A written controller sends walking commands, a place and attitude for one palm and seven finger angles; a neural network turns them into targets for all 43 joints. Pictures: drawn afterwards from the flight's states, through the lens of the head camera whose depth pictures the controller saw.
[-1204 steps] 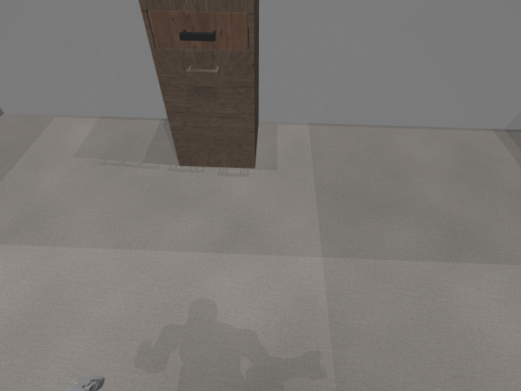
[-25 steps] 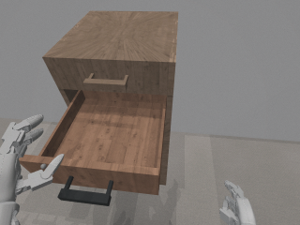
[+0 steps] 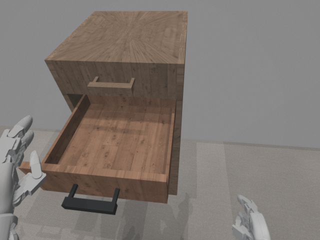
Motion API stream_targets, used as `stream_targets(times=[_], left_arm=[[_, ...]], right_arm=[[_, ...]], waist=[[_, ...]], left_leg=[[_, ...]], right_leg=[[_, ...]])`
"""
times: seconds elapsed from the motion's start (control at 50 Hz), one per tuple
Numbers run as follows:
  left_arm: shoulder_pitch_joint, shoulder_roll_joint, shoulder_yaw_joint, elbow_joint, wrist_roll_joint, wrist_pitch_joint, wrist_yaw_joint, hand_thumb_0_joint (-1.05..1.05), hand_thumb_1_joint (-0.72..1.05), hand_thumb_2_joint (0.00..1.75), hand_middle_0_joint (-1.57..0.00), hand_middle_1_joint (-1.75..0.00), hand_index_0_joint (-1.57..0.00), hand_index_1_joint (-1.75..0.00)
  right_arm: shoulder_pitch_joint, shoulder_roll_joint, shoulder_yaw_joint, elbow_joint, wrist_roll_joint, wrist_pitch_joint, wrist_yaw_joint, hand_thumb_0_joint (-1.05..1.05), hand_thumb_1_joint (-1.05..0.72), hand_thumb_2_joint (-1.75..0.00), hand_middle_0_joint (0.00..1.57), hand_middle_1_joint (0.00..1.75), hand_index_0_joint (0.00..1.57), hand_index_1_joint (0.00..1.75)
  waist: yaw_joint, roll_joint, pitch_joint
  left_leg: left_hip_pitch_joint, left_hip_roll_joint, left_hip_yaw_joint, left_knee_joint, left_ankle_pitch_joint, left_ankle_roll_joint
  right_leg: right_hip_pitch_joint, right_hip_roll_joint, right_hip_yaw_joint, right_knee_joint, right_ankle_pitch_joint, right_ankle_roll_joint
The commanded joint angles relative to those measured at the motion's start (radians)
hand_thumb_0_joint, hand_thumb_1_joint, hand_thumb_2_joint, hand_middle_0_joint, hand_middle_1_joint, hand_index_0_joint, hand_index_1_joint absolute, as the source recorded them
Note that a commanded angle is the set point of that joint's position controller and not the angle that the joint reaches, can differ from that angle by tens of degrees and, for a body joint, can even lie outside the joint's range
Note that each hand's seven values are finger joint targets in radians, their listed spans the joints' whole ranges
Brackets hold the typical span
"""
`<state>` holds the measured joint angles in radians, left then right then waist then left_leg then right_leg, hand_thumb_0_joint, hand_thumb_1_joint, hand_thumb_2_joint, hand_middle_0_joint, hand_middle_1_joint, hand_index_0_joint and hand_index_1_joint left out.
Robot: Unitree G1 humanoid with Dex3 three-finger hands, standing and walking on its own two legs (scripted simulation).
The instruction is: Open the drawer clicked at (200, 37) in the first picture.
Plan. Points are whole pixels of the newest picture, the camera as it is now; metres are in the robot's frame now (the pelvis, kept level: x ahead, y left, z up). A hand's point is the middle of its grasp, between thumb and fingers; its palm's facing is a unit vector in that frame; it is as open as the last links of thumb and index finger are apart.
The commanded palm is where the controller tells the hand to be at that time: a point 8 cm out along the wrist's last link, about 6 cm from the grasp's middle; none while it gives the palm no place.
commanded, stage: step back with the hand held close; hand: left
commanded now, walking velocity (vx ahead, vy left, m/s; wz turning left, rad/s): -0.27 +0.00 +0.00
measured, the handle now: (92, 197) +0.22 +0.21 -0.03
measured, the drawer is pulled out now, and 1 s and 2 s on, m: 0.30 0.30 0.30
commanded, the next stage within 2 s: stop stepping back and stand still in 1.28 s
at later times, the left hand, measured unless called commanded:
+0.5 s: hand (26, 197) +0.15 +0.25 +0.15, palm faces +0.32 -0.80 -0.51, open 7.4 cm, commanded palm +0.08 +0.29 +0.17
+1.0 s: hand (25, 224) +0.11 +0.23 +0.15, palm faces +0.27 -0.83 -0.50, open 7.4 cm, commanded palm +0.03 +0.27 +0.17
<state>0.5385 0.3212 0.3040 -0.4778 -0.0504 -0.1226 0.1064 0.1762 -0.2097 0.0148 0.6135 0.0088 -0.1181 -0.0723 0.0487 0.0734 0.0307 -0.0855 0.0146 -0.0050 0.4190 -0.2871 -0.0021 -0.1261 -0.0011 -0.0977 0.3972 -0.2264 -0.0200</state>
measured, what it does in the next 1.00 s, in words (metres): walks backwards: right foot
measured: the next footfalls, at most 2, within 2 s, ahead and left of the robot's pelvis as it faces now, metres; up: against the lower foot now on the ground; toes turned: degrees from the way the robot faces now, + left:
right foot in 0.96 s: -0.19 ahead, -0.13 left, +0.00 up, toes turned +1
left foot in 1.24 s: -0.12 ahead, +0.11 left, +0.00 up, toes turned +2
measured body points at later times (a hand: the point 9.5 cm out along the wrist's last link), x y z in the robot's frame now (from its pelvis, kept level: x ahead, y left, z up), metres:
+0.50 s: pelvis -0.05 +0.01 -0.01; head -0.01 +0.02 +0.44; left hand +0.12 +0.29 +0.18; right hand +0.14 -0.22 -0.09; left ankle -0.04 +0.12 -0.74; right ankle +0.00 -0.10 -0.74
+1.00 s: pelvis -0.11 +0.00 -0.01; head -0.04 +0.02 +0.43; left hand +0.09 +0.27 +0.18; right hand +0.08 -0.21 -0.09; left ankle -0.04 +0.12 -0.74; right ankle -0.18 -0.11 -0.74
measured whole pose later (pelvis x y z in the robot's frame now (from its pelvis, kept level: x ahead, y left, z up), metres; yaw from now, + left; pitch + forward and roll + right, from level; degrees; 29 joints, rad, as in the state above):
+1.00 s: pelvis -0.11 +0.00 -0.01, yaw -3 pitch +4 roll +0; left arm 0.61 0.42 0.40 -0.67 -0.05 -0.22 0.13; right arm 0.12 -0.15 0.03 0.59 -0.02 -0.15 -0.04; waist 0.02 -0.04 0.07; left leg -0.44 0.04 0.03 0.51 -0.15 0.00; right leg -0.22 0.00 -0.03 0.50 -0.36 0.00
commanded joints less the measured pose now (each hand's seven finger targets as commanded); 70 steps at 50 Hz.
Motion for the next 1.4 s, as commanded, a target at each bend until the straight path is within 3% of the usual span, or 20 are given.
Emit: stream_targets(times=[0.0,0.1,0.26,0.48,0.6,0.64,0.7,0.78,0.84,0.94,0.98,1.02,1.06,1.1,1.14,1.18,1.22,1.24,1.3,1.38], left_arm=[[-0.041,0.189,0.15,-0.26,0.01,-0.109,0.016,0.0,0.9,0.9,-0.2,-0.3,-0.2,-0.3],[0.106,0.195,0.172,-0.283,0.009,-0.123,0.029,0.0,0.9,0.9,-0.2,-0.3,-0.2,-0.3],[0.158,0.218,0.202,-0.337,0.006,-0.128,0.047,0.0,0.9,0.9,-0.2,-0.3,-0.2,-0.3],[0.113,0.211,0.195,-0.355,0.011,-0.139,0.065,0.0,0.9,0.9,-0.2,-0.3,-0.2,-0.3],[0.072,0.225,0.19,-0.384,0.016,-0.144,0.086,0.0,0.9,0.9,-0.2,-0.3,-0.2,-0.3],[0.085,0.218,0.193,-0.392,0.016,-0.146,0.09,0.0,0.9,0.9,-0.2,-0.3,-0.2,-0.3],[0.071,0.228,0.209,-0.422,0.039,-0.157,0.096,0.0,0.9,0.9,-0.2,-0.3,-0.2,-0.3],[0.132,0.212,0.202,-0.407,0.029,-0.163,0.083,0.0,0.9,0.9,-0.2,-0.3,-0.2,-0.3],[0.122,0.198,0.171,-0.41,0.015,-0.158,0.065,0.0,0.9,0.9,-0.2,-0.3,-0.2,-0.3],[0.106,0.224,0.194,-0.407,-0.003,-0.162,0.032,0.0,0.9,0.9,-0.2,-0.3,-0.2,-0.3],[0.128,0.24,0.216,-0.434,-0.009,-0.168,0.024,0.0,0.9,0.9,-0.2,-0.3,-0.2,-0.3],[0.172,0.253,0.231,-0.403,-0.023,-0.156,0.018,0.0,0.9,0.9,-0.2,-0.3,-0.2,-0.3],[0.181,0.263,0.251,-0.371,-0.032,-0.153,0.031,0.0,0.9,0.9,-0.2,-0.3,-0.2,-0.3],[0.219,0.239,0.255,-0.312,-0.014,-0.131,0.039,0.0,0.9,0.9,-0.2,-0.3,-0.2,-0.3],[0.205,0.221,0.244,-0.313,0.009,-0.126,0.053,0.0,0.9,0.9,-0.2,-0.3,-0.2,-0.3],[0.187,0.224,0.216,-0.354,0.008,-0.126,0.058,0.0,0.9,0.9,-0.2,-0.3,-0.2,-0.3],[0.173,0.238,0.205,-0.406,0.005,-0.138,0.056,0.0,0.9,0.9,-0.2,-0.3,-0.2,-0.3],[0.179,0.223,0.176,-0.448,-0.007,-0.156,0.04,0.0,0.9,0.9,-0.2,-0.3,-0.2,-0.3],[0.19,0.241,0.214,-0.466,0.0,-0.149,0.044,0.0,0.9,0.9,-0.2,-0.3,-0.2,-0.3],[0.182,0.207,0.204,-0.417,-0.004,-0.135,0.045,0.0,0.9,0.9,-0.2,-0.3,-0.2,-0.3]], right_arm=[[-0.122,-0.103,-0.037,-0.198,0.004,-0.015,-0.007,0.0,-0.9,-0.9,0.2,0.3,0.2,0.3],[-0.117,-0.111,-0.058,-0.21,0.003,0.008,-0.009,0.0,-0.9,-0.9,0.2,0.3,0.2,0.3],[-0.114,-0.112,-0.078,-0.232,0.01,0.022,-0.017,0.0,-0.9,-0.9,0.2,0.3,0.2,0.3],[-0.084,-0.116,-0.07,-0.222,0.005,-0.01,-0.013,0.0,-0.9,-0.9,0.2,0.3,0.2,0.3],[-0.072,-0.116,-0.069,-0.189,0.002,-0.012,-0.018,0.0,-0.9,-0.9,0.2,0.3,0.2,0.3],[-0.079,-0.11,-0.062,-0.192,-0.002,-0.013,-0.022,0.0,-0.9,-0.9,0.2,0.3,0.2,0.3],[-0.109,-0.122,-0.054,-0.226,-0.003,-0.03,-0.028,0.0,-0.9,-0.9,0.2,0.3,0.2,0.3],[-0.061,-0.105,-0.07,-0.197,-0.018,-0.066,-0.01,0.0,-0.9,-0.9,0.2,0.3,0.2,0.3],[-0.065,-0.113,-0.061,-0.168,-0.021,-0.081,0.006,0.0,-0.9,-0.9,0.2,0.3,0.2,0.3],[-0.097,-0.126,-0.057,-0.156,-0.018,-0.079,0.022,0.0,-0.9,-0.9,0.2,0.3,0.2,0.3],[-0.11,-0.126,-0.057,-0.176,-0.007,-0.06,0.026,0.0,-0.9,-0.9,0.2,0.3,0.2,0.3],[-0.109,-0.108,-0.075,-0.192,0.026,-0.043,0.021,0.0,-0.9,-0.9,0.2,0.3,0.2,0.3],[-0.148,-0.083,-0.07,-0.212,0.047,-0.022,0.006,0.0,-0.9,-0.9,0.2,0.3,0.2,0.3],[-0.19,-0.039,-0.031,-0.211,0.02,-0.001,-0.005,0.0,-0.9,-0.9,0.2,0.3,0.2,0.3],[-0.176,-0.039,-0.021,-0.194,0.007,0.024,-0.023,0.0,-0.9,-0.9,0.2,0.3,0.2,0.3],[-0.149,-0.066,-0.043,-0.182,0.007,0.033,-0.032,0.0,-0.9,-0.9,0.2,0.3,0.2,0.3],[-0.127,-0.103,-0.083,-0.198,0.018,0.019,-0.025,0.0,-0.9,-0.9,0.2,0.3,0.2,0.3],[-0.098,-0.127,-0.098,-0.205,0.027,-0.008,-0.008,0.0,-0.9,-0.9,0.2,0.3,0.2,0.3],[-0.098,-0.098,-0.084,-0.177,-0.011,-0.043,0.006,0.0,-0.9,-0.9,0.2,0.3,0.2,0.3],[-0.085,-0.123,-0.082,-0.175,0.009,-0.058,0.018,0.0,-0.9,-0.9,0.2,0.3,0.2,0.3]], waist=[[-0.04,-0.077,-0.033],[-0.041,-0.051,-0.193],[-0.042,-0.028,-0.21],[-0.052,-0.053,-0.128],[-0.061,-0.145,-0.128],[-0.058,-0.093,-0.119],[-0.054,0.185,-0.078],[-0.035,0.074,-0.159],[-0.042,0.128,-0.183],[-0.029,0.111,-0.227],[-0.023,0.068,-0.285],[-0.036,-0.193,-0.336],[-0.034,-0.281,-0.242],[-0.044,-0.234,-0.186],[-0.07,-0.215,-0.17],[-0.081,-0.137,-0.19],[-0.05,0.057,-0.258],[-0.045,0.091,-0.282],[-0.043,0.194,-0.249],[-0.043,0.117,-0.177]], left_leg=[[-0.092,0.027,-0.024,0.002,0.164,0.038],[-0.101,0.048,-0.032,0.022,0.327,0.036],[-0.174,0.089,-0.083,0.017,0.42,0.032],[-0.357,0.086,-0.105,0.023,0.026,0.053],[-0.156,0.005,-0.041,0.226,-0.104,0.028],[-0.194,0.049,-0.085,0.104,-0.101,0.04],[-0.512,0.235,-0.305,-0.222,-0.248,0.106],[-0.264,0.252,-0.231,-0.06,0.367,0.125],[-0.1,0.25,-0.196,-0.016,0.634,0.113],[-0.033,0.236,-0.169,0.018,0.657,0.097],[-0.027,0.198,-0.114,0.085,0.644,0.07],[-0.075,0.058,0.018,0.287,0.353,0.008],[-0.328,-0.04,-0.005,0.572,-0.197,-0.009],[-0.444,-0.01,-0.033,0.502,-0.242,-0.008],[-0.401,-0.008,0.017,0.237,-0.142,-0.015],[-0.255,0.016,0.044,-0.038,0.191,-0.009],[-0.042,0.218,-0.086,-0.032,0.838,0.054],[0.03,0.283,-0.112,-0.019,0.933,0.087],[-0.062,0.318,-0.163,-0.004,0.896,0.137],[-0.214,0.261,-0.098,0.01,0.455,0.102]], right_leg=[[-0.081,-0.123,0.124,-0.096,0.199,-0.006],[0.012,-0.129,0.103,0.004,0.35,-0.002],[-0.002,-0.105,0.074,0.106,0.343,0.002],[-0.075,-0.128,0.156,0.082,0.097,-0.011],[-0.342,-0.241,0.23,-0.092,-0.139,-0.072],[-0.3,-0.19,0.172,-0.018,-0.124,-0.042],[-0.075,-0.024,0.077,0.328,-0.139,0.029],[-0.182,-0.025,0.094,0.38,-0.205,0.019],[-0.201,-0.016,0.069,0.26,-0.158,0.023],[-0.121,-0.01,0.061,0.059,-0.038,0.02],[-0.054,-0.032,0.067,-0.014,0.182,0.015],[-0.05,-0.19,0.153,-0.032,0.547,-0.043],[-0.066,-0.366,0.245,-0.03,0.779,-0.144],[-0.004,-0.36,0.222,0.018,0.893,-0.155],[0.051,-0.27,0.129,0.072,0.926,-0.086],[0.041,-0.208,0.092,0.157,0.83,-0.023],[-0.107,-0.097,0.062,0.262,0.237,0.031],[-0.173,-0.068,0.084,0.316,-0.048,0.015],[-0.221,-0.045,0.098,0.39,-0.219,0.023],[-0.098,-0.052,0.064,0.217,-0.104,0.03]])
